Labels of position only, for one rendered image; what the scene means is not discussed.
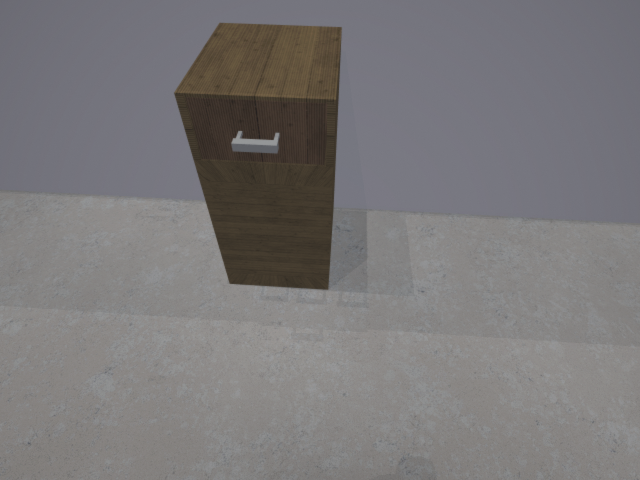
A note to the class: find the drawer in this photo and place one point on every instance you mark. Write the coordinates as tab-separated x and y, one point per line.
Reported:
302	127

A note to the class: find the handle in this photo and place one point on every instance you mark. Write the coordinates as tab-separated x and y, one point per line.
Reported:
255	145

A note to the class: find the cabinet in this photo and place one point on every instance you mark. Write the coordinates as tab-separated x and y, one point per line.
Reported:
273	221

